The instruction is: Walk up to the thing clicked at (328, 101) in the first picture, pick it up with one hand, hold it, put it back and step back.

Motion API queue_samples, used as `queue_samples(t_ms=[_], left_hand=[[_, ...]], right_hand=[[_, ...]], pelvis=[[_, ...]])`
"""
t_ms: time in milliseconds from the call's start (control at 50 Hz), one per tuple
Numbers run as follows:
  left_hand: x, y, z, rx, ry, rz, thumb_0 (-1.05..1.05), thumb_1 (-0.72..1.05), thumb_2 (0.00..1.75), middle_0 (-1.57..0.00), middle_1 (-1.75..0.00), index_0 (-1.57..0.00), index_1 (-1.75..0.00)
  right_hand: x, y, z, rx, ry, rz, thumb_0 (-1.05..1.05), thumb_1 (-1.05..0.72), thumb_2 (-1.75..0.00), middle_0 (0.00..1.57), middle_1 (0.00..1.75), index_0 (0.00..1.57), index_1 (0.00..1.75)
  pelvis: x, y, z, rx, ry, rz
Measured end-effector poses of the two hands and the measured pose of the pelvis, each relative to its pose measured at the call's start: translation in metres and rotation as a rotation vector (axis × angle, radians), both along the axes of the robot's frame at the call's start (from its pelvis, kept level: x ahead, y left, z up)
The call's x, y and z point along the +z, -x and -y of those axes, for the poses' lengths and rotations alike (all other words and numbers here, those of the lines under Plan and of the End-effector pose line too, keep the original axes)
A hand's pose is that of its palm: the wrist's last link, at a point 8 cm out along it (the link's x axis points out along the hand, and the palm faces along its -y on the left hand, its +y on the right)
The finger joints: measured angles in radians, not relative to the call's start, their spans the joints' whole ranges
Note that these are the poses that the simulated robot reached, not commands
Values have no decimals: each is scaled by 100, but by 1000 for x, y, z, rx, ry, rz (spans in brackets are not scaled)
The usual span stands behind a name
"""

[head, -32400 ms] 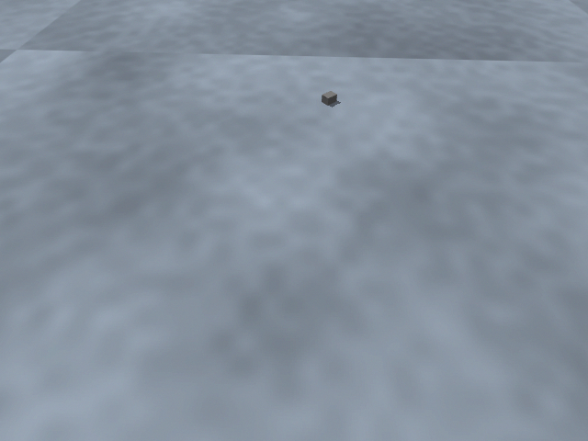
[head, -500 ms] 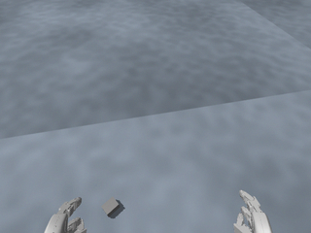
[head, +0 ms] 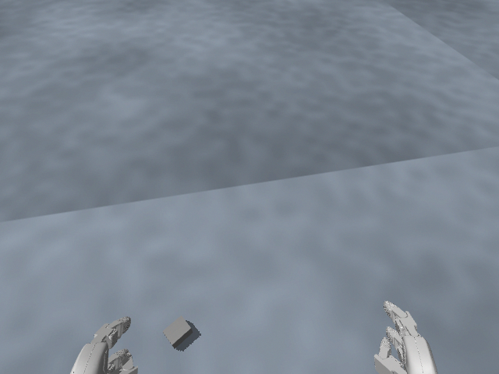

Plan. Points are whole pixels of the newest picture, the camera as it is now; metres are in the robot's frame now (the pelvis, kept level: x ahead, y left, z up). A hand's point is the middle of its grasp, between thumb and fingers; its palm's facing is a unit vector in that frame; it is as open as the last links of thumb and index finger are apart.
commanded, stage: home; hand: left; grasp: from above
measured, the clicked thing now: (178, 331) +0.40 +0.25 -0.69
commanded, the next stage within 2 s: stand in 0.66 s
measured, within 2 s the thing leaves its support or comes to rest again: neither
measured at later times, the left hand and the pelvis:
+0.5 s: hand (133, 373) +0.16 +0.18 -0.05, palm faces +0.05 -0.98 -0.20, open 7.4 cm; pelvis +0.00 +0.00 +0.00, yaw +0 degrees
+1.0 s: hand out of the picture +0.13 +0.22 -0.10, palm faces +0.02 -0.94 -0.34, open 7.4 cm; pelvis -0.01 +0.00 +0.03, yaw -1 degrees
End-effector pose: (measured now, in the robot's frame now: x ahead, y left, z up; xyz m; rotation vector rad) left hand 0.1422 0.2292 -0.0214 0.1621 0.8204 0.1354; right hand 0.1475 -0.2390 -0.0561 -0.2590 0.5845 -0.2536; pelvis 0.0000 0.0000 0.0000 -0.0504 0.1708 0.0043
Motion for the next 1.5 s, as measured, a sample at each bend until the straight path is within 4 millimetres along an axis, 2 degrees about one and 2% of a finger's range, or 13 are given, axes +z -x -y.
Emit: queue_samples(t_ms=[380, 760, 840, 920, 1080, 1260, 1500], left_hand=[[0, -2, -2, -4, -2, 1, 1, 91, 90, -20, -30, -20, -30], [1, -7, 2, -3, 0, 3, 1, 91, 90, -20, -30, -20, -30], [-19, -10, -10, -43, -93, 22, 1, 90, 90, -21, -30, -20, -30], [-33, 4, -26, -35, -130, -54, 1, 90, 90, -21, -30, -20, -30], [-47, 54, -48, 26, -142, -224, 1, 91, 90, -21, -30, -20, -30], [-49, 94, -51, 64, -106, -346, 1, 91, 90, -21, -30, -20, -30], [-42, 118, -56, 79, -109, -412, 1, 91, 90, -21, -30, -20, -30]], right_hand=[[-2, 1, -3, -2, -3, -11, 1, -90, -90, 20, 30, 21, 30], [-3, -2, 3, -11, -3, -11, 1, -90, -90, 20, 30, 21, 30], [-17, 4, 8, 121, 42, -222, 1, -90, -90, 20, 30, 21, 30], [-21, 20, 21, 126, 18, -361, 1, -90, -90, 20, 30, 21, 30], [-16, 58, 40, 24, -6, -485, 1, -90, -90, 20, 30, 21, 30], [-11, 89, 32, -21, -34, -577, 1, -90, -90, 20, 30, 20, 30], [-8, 107, 26, -39, -68, -621, 0, -90, -90, 20, 30, 21, 30]], pelvis=[[-1, -1, -2, -3, 2, -5], [-1, -5, 1, -4, -1, -9], [9, 3, 2, -12, -30, 77], [19, 8, 3, -14, -49, 123], [34, 9, 0, -15, -52, 178], [51, 11, -5, -13, -44, 223], [62, 20, -7, -11, -47, 255]])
